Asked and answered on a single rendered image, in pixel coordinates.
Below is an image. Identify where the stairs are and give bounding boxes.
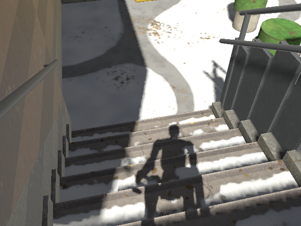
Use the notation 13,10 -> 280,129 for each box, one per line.
53,108 -> 301,226

